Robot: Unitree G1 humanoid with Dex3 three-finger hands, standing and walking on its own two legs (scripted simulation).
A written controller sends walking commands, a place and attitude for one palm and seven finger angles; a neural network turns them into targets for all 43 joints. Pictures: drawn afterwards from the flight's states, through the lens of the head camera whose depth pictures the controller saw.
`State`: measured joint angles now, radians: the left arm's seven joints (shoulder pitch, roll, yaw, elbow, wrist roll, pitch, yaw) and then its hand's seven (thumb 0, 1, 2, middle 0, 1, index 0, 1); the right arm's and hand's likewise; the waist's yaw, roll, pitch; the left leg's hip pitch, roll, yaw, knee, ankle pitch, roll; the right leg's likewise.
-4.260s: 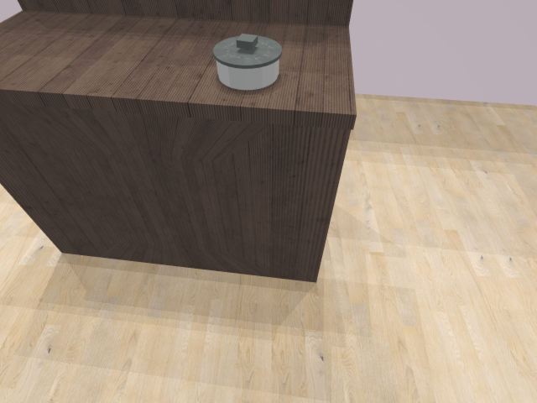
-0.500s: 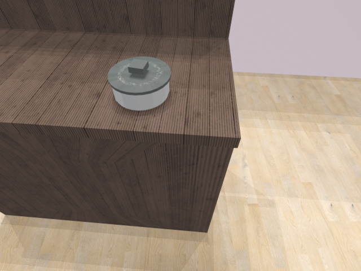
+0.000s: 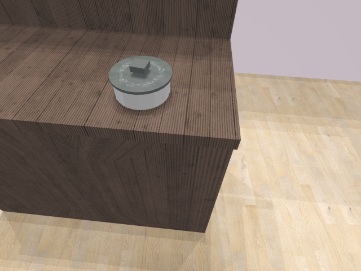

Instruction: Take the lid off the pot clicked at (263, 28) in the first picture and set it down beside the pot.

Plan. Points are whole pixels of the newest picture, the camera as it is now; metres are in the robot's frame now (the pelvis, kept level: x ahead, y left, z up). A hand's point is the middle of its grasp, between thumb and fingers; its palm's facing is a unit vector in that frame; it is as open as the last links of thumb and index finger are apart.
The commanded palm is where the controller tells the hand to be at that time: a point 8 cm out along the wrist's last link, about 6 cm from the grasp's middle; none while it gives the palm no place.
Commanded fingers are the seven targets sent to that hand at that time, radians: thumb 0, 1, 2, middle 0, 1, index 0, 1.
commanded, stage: shuffle to correct the standing spot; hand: left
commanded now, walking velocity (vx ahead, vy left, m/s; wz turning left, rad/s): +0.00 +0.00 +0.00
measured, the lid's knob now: (140, 66) +0.56 +0.15 +0.15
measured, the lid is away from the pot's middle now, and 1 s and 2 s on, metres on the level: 0.00 0.00 0.00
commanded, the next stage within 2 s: come to a stop and stand still in 0.76 s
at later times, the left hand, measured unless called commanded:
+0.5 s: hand out of the picture +0.05 +0.20 -0.18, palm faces +0.04 -0.98 -0.20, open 7.4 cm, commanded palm none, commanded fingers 0.00 0.90 0.90 -0.20 -0.30 -0.20 -0.30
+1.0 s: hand out of the picture +0.13 +0.23 -0.18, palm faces +0.07 -0.97 -0.24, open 7.3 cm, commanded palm none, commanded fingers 0.00 0.90 0.90 -0.20 -0.30 -0.20 -0.30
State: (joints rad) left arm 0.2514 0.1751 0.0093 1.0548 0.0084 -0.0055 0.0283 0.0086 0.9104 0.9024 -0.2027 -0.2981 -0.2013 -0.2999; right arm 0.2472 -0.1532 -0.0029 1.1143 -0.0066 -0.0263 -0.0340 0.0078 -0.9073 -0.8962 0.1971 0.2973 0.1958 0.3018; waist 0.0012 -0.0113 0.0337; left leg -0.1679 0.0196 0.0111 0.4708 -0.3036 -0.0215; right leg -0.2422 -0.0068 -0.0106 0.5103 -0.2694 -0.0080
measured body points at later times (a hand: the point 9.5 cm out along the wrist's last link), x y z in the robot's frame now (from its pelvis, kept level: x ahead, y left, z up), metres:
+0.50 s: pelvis +0.05 +0.01 -0.01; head +0.08 +0.01 +0.44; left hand +0.05 +0.25 -0.16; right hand -0.01 -0.20 -0.16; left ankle -0.03 +0.13 -0.74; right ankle +0.01 -0.09 -0.70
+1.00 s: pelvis +0.15 +0.04 -0.01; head +0.18 +0.04 +0.44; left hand +0.13 +0.28 -0.17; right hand +0.28 -0.20 -0.14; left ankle +0.21 +0.17 -0.74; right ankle +0.08 -0.08 -0.74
